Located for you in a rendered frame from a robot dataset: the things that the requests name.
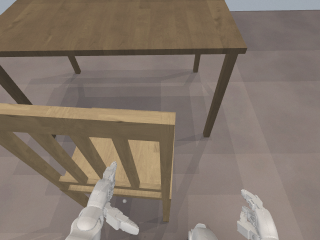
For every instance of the right robot hand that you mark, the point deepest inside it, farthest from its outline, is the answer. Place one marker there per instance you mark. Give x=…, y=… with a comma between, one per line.
x=261, y=224

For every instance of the left robot forearm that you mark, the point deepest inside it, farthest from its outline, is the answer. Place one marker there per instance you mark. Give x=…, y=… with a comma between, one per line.
x=88, y=225

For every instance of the left robot hand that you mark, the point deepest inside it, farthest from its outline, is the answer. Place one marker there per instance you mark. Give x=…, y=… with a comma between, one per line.
x=100, y=198

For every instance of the chair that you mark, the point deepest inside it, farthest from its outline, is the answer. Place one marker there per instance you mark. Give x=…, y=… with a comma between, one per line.
x=141, y=142

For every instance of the robot right thigh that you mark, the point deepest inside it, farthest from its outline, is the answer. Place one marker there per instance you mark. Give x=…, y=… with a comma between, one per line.
x=200, y=233

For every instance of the right robot shin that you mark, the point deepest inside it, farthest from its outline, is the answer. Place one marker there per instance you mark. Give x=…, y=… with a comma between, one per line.
x=199, y=225

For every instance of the table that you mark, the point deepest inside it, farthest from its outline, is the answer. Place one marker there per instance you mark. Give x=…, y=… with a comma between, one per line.
x=60, y=28

